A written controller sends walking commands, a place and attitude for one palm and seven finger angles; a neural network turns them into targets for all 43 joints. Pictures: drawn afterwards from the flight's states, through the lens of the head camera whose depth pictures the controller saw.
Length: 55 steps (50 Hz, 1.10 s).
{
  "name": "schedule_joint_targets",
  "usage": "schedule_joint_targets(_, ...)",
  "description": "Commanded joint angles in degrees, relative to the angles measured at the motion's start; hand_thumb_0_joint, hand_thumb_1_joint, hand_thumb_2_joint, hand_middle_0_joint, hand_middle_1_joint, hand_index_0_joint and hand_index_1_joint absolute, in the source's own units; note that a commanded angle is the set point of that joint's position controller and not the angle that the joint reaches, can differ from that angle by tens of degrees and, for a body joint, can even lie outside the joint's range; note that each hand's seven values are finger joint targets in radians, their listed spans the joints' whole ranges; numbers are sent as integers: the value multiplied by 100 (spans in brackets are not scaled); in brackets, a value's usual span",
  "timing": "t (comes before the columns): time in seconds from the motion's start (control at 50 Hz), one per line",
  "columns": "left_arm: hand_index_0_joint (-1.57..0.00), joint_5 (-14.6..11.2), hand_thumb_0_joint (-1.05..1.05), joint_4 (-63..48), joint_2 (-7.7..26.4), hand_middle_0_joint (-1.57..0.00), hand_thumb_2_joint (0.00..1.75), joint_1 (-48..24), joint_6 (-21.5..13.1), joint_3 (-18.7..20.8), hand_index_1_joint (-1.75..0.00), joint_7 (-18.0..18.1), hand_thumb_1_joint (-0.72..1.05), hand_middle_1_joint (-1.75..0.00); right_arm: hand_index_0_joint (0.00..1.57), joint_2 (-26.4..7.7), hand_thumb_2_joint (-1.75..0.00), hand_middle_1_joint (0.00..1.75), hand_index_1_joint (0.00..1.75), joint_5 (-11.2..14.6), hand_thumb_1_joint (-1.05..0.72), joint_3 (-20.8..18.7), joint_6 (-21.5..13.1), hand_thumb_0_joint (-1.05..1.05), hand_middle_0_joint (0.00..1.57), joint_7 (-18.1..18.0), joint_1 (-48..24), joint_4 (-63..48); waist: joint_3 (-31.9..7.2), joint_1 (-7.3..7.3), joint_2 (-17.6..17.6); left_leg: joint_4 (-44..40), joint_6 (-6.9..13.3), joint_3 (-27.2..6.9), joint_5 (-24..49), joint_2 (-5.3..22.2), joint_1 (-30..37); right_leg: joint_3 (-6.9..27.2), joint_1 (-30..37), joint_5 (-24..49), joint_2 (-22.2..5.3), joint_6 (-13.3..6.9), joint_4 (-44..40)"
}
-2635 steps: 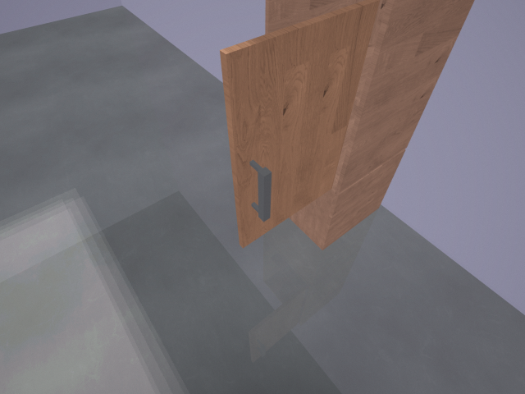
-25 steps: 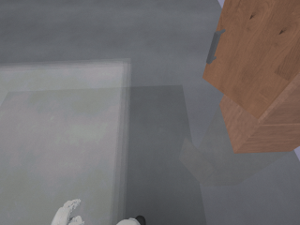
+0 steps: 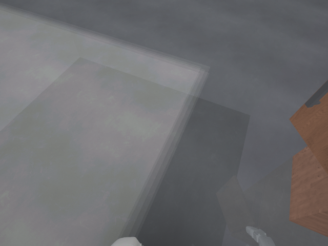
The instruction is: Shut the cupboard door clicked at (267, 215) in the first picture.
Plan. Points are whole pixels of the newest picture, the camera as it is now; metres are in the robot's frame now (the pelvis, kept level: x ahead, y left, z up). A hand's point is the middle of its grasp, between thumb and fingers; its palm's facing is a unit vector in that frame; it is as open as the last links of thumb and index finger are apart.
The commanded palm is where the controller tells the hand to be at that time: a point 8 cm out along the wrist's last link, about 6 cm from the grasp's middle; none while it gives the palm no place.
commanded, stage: walk to a spot facing it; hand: left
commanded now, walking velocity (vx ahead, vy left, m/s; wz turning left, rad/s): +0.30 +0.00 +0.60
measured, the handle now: (326, 90) +0.68 -0.58 -0.07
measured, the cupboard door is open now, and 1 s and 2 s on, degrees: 36 36 36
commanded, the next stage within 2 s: turn to face it in 0.86 s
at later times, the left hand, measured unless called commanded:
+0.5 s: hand (101, 199) +0.23 +0.19 -0.12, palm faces +0.20 -0.94 -0.26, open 7.3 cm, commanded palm none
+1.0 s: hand (75, 220) +0.18 +0.26 -0.17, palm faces +0.55 -0.80 -0.24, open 7.3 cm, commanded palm none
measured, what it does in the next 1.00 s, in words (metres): walks ahead, turning left: right foot, then left foot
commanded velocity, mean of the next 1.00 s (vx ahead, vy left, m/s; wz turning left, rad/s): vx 0.13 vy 0.00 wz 0.51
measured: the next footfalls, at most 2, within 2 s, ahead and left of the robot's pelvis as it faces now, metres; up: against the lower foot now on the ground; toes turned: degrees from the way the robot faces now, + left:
right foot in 0.42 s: +0.24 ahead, -0.14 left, +0.00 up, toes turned +7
left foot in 0.82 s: +0.30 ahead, +0.15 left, +0.00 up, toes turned +35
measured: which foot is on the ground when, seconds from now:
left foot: down 0.00-0.42, up 0.44-0.80, down 0.82-1.00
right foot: up 0.00-0.40, down 0.42-0.82, up 0.84-1.00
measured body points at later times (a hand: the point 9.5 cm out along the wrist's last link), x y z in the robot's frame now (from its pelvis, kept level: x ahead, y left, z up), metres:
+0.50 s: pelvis +0.14 -0.03 +0.01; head +0.18 -0.05 +0.46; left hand +0.22 +0.24 -0.10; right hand +0.18 -0.28 -0.15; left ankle +0.02 +0.07 -0.65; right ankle +0.20 -0.14 -0.72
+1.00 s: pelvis +0.25 +0.05 +0.01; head +0.29 +0.12 +0.45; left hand +0.15 +0.30 -0.15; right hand +0.50 -0.09 -0.10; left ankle +0.27 +0.13 -0.71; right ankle +0.29 -0.12 -0.62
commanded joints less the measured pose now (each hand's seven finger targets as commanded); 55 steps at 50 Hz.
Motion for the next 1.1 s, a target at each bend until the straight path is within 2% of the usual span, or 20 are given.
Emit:
schedule_joint_targets(0.0, -20, -14, 0, -1088, 741, -20, 90, -1130, -129, 137, -30, -24, 90, -30, 20, -1584, -90, 30, 30, 24, -90, -338, -143, 0, 20, -146, 1935, 104, -1312, -959, 1223, -1667, 1479, -3055, 1920, 2470, 2609, 1382, -2926, -603, 108, 149, 2514)
schedule_joint_targets(0.06, -20, 22, 0, -804, 677, -20, 90, -1058, -64, 199, -30, -133, 90, -30, 20, -1091, -90, 30, 30, -10, -90, -174, -246, 0, 20, -231, 940, -215, -270, -460, 1254, -2116, 973, -2510, 615, 1685, 935, 1577, -2523, 451, 85, 211, 2224)
schedule_joint_targets(0.1, -20, 42, 0, -657, 607, -20, 90, -760, -63, 191, -30, -217, 90, -30, 20, -1078, -90, 30, 30, 7, -90, -153, -335, 0, 20, -222, 818, -228, -409, -253, 1118, -2248, 883, -2199, 340, 1381, 818, 1484, -2360, 908, 203, 263, 1967)
schedule_joint_targets(0.26, -20, 2, 0, -929, 498, -20, 90, -1455, -139, 130, -30, -291, 90, -30, 20, -1100, -90, 30, 30, 5, -90, -235, -414, 0, 20, -163, 1180, 13, -354, -297, 1121, -2334, 931, -2101, 360, 1106, 845, 1279, -2024, 1470, 400, 413, -47)
schedule_joint_targets(0.34, -20, -4, 0, -776, 544, -20, 90, -933, -246, 153, -30, -293, 90, -30, 20, -1081, -90, 30, 30, 18, -90, -264, -396, 0, 20, -169, 1047, 50, -667, -11, 1016, -1584, 739, -2095, 543, 967, 172, 1071, -227, 1787, 790, 347, -1208)
schedule_joint_targets(0.36, -20, 4, 0, -589, 709, -20, 90, -274, -309, 221, -30, -260, 90, -30, 20, -982, -90, 30, 30, 58, -90, -257, -413, 0, 20, -159, 941, 41, -895, 313, 634, -836, 549, -1860, 351, 663, -428, 1278, 934, 1851, 649, 274, -1754)
schedule_joint_targets(0.4, -20, 69, 0, -310, 1713, -20, 90, 943, -371, 427, -30, -122, 90, -30, 20, -366, -90, 30, 30, 126, -90, -148, -476, 0, 20, -130, 1106, -193, -1861, 719, -1885, 2408, 35, -790, -1837, -380, -2084, 4301, 2610, 181, -1949, -485, -3148)
schedule_joint_targets(0.44, -20, 22, 0, -475, 1164, -20, 90, 80, -363, 301, -30, -52, 90, -30, 20, -569, -90, 30, 30, 31, -90, -216, -434, 0, 20, -76, 1010, -131, -986, 292, -913, 3617, 45, -1074, -892, 284, -2411, 3858, 1393, -280, -1825, -666, -3389)
schedule_joint_targets(0.46, -20, 25, 0, -495, 1005, -20, 90, -158, -374, 245, -30, -30, 90, -30, 20, -502, -90, 30, 30, 26, -90, -200, -396, 0, 20, -55, 968, -34, -883, 160, -1132, 3856, -41, -995, -606, 405, -2280, 3490, 972, 314, -1679, -650, -3304)
schedule_joint_targets(0.5, -20, 5, 0, -550, 574, -20, 90, -580, -396, 124, -30, 8, 90, -30, 20, -423, -90, 30, 30, 35, -90, -187, -257, 0, 20, 23, 950, 118, -527, -135, -735, 3591, -180, -894, -179, 644, -1854, 1867, 244, 2050, -1310, -550, -3130)
schedule_joint_targets(0.64, -20, -5, 0, -242, 627, -20, 90, -179, -407, 96, -30, 47, 90, -30, 20, -44, -90, 30, 30, 37, -90, -48, -53, 0, 20, 137, 611, -11, -492, -220, -631, 1789, -299, -140, 335, 456, -1606, 220, 717, 4992, -939, -395, -2667)
schedule_joint_targets(0.72, -20, 28, 0, -279, 899, -20, 90, -162, -342, 209, -30, 55, 90, -30, 20, -194, -90, 30, 30, 35, -90, -25, -129, 0, 20, 148, 329, -251, -659, -141, -564, 529, -143, 113, 212, 307, -1093, 205, 1057, 5384, -1196, -476, -2002)
schedule_joint_targets(0.76, -20, 2, 0, -348, 1078, -20, 90, -186, -302, 273, -30, 40, 90, -30, 20, -456, -90, 30, 30, 11, -90, -91, -164, 0, 20, 116, 763, -227, -1007, -379, -377, -108, -33, 220, 588, 38, -71, 32, 852, 5453, -1147, -359, -1060)
schedule_joint_targets(0.78, -20, -19, 0, -375, 1026, -20, 90, -209, -271, 269, -30, 37, 90, -30, 20, -822, -90, 30, 30, -9, -90, -190, -198, 0, 20, 115, 1367, -116, -1463, -696, 285, -694, 23, -192, 1714, 238, 1190, -25, 185, 4360, -995, -157, 139)
schedule_joint_targets(0.8, -20, -117, 0, -524, 684, -20, 90, -20, -228, 187, -30, -13, 90, -30, 20, -1559, -90, 30, 30, -48, -90, -363, -255, 0, 20, 48, 1881, -73, -2073, -849, 2063, -767, 778, -2348, 4474, 1885, 2599, 70, -1551, 151, 3, 299, 1752)
schedule_joint_targets(0.82, -20, -94, 0, -748, 615, -20, 90, -267, -161, 88, -30, 38, 90, -30, 20, -1938, -90, 30, 30, 87, -90, -411, -234, 0, 20, -63, 2186, -3, -2560, -1001, 2233, -990, 1351, -3317, 6077, 2590, 2933, 990, -2133, -1242, 405, 291, 2792)
schedule_joint_targets(0.84, -20, -76, 0, -839, 716, -20, 90, -352, -106, 120, -30, 81, 90, -30, 20, -1819, -90, 30, 30, 115, -90, -354, -172, 0, 20, -108, 1952, -1, -2328, -815, 1411, -1079, 1447, -2830, 4948, 2595, 2462, 1393, -2075, -945, 217, 196, 2915)
schedule_joint_targets(0.9, -20, -25, 0, -604, 674, -20, 90, -583, -11, 178, -30, 57, 90, -30, 20, -1259, -90, 30, 30, 60, -90, -204, -202, 0, 20, -232, 925, -382, -1545, -492, 1247, -1506, 843, -2306, 3370, 1840, 1201, 1640, -2171, 192, 80, 351, 2757)
schedule_joint_targets(0.96, -20, -8, 0, -379, 508, -20, 90, -171, 65, 174, -30, 11, 90, -30, 20, -1018, -90, 30, 30, 42, -90, -101, -261, 0, 20, -273, 655, -388, -1500, -158, 770, -1666, 694, -1775, 3085, 1520, 1043, 1635, -1946, 821, 206, 366, 2471)
schedule_joint_targets(1.08, -20, 3, 0, -80, 279, -20, 90, -64, 155, 17, -30, 19, 90, -30, 20, -587, -90, 30, 30, 62, -90, 52, -348, 0, 20, -331, 692, -16, -1137, -8, 830, -2224, 568, -1366, 1935, 1435, 682, 1843, -1524, 1263, 411, 293, 1547)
